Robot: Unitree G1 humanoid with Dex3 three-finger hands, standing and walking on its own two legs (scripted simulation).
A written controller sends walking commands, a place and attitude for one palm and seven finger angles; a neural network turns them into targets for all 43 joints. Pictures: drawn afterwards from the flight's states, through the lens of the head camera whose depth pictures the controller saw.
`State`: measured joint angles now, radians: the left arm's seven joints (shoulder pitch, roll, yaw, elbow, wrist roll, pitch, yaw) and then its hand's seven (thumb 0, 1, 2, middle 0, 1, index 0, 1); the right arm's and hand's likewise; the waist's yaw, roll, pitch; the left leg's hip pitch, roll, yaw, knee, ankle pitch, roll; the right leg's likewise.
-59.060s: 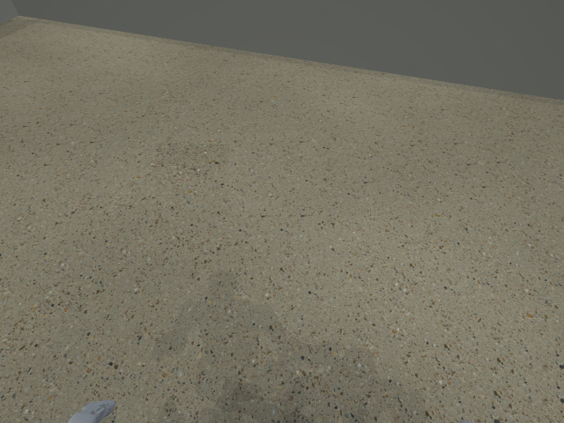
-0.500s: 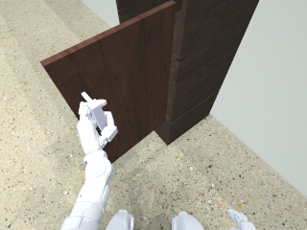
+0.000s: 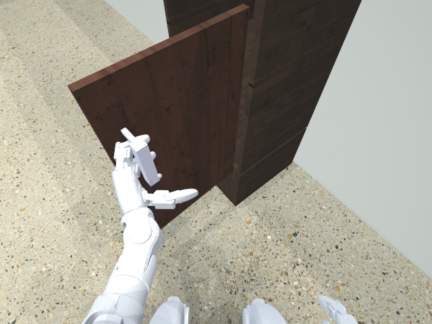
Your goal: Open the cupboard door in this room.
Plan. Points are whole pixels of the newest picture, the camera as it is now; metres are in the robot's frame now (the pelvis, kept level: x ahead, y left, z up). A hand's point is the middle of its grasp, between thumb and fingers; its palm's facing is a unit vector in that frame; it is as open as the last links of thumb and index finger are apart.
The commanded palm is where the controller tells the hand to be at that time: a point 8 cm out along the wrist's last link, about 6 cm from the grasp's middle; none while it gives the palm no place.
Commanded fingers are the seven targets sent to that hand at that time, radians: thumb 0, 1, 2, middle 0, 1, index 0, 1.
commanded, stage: open thumb and fingers to let go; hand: left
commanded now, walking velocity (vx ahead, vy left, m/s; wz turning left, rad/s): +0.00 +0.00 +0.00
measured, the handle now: (140, 157) +0.42 +0.16 +0.05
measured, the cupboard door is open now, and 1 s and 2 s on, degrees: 94 97 97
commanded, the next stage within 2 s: slide the hand sideways off the handle in 0.22 s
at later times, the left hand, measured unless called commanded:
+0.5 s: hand (156, 194) +0.34 +0.12 +0.03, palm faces -0.07 -0.99 -0.15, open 16.0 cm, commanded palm +0.32 +0.16 +0.04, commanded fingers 0.00 -0.50 0.30 -0.15 -0.30 -0.15 -0.30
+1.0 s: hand (141, 212) +0.31 +0.14 +0.04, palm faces -0.08 -1.00 -0.04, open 16.3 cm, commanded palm +0.28 +0.20 +0.04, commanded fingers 0.00 -0.50 0.30 -0.15 -0.30 -0.15 -0.30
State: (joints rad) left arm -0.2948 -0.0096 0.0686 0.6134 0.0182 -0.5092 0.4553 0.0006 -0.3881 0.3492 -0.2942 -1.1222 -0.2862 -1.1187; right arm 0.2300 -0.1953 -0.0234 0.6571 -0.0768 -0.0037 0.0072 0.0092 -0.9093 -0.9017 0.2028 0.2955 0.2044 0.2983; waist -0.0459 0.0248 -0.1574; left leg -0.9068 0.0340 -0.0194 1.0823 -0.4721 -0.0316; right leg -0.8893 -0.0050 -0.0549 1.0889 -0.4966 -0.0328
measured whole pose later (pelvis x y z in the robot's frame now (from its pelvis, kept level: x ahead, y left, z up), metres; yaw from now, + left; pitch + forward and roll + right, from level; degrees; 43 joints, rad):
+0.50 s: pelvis -0.01 +0.02 +0.00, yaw +0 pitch +15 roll -2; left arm -0.25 0.15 -0.07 0.57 0.01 -0.51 0.08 -0.01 -0.50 0.30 -0.26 -0.44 -0.17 -0.42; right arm 0.24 -0.21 -0.01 0.63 -0.03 0.00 0.00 0.01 -0.91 -0.90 0.20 0.30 0.21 0.30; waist -0.04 0.03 -0.13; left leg -0.91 0.02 -0.02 1.12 -0.48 0.00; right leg -0.87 -0.02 -0.06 1.10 -0.49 0.00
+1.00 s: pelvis +0.00 +0.02 -0.01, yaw +0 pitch +15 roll -1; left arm -0.04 0.15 0.00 0.32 -0.13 -0.43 -0.09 -0.01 -0.50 0.30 -0.17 -0.31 -0.15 -0.30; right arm 0.21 -0.21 0.01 0.54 0.01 0.00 -0.01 0.01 -0.91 -0.90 0.20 0.30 0.21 0.30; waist -0.01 0.03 -0.13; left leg -0.90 0.02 -0.01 1.13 -0.50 0.00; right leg -0.87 -0.02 -0.05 1.12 -0.51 -0.01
